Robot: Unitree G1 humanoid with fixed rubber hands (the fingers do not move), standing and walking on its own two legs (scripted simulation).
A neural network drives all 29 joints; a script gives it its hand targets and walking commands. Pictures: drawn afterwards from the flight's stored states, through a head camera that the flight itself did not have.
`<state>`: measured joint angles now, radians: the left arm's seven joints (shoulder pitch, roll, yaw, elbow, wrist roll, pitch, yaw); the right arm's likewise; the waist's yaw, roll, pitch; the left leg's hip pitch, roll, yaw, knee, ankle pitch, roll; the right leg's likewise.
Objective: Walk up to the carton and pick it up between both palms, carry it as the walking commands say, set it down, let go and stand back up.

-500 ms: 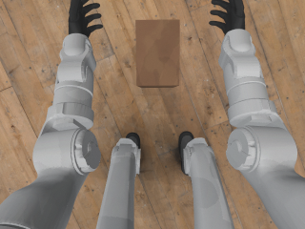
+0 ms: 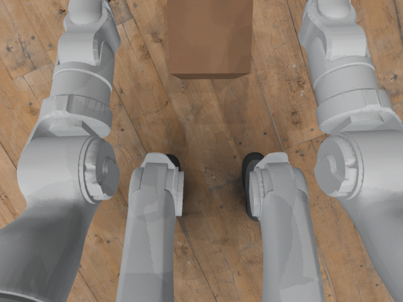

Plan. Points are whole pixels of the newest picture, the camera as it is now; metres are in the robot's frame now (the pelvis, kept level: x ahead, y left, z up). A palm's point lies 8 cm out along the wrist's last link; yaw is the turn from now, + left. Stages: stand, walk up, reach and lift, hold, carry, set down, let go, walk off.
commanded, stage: reach and lift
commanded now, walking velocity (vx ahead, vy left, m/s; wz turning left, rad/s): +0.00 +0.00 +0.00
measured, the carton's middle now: (208, 24) +0.55 +0.01 -0.35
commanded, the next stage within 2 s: none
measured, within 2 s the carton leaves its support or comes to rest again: leaves its support in 1.94 s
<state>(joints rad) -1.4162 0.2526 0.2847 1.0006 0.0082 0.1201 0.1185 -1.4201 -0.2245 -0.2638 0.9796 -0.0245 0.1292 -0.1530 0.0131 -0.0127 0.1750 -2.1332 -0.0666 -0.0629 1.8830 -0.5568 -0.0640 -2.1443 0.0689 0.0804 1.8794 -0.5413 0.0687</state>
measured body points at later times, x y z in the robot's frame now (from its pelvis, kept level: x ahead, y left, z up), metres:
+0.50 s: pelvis -0.01 +0.00 -0.08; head +0.38 +0.00 +0.13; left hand +0.55 +0.17 -0.28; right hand +0.56 -0.15 -0.29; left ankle +0.10 +0.13 -0.42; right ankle +0.10 -0.13 -0.42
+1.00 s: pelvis -0.01 +0.00 -0.08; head +0.38 +0.00 +0.13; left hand +0.55 +0.14 -0.28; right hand +0.56 -0.12 -0.28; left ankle +0.10 +0.13 -0.42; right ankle +0.10 -0.13 -0.42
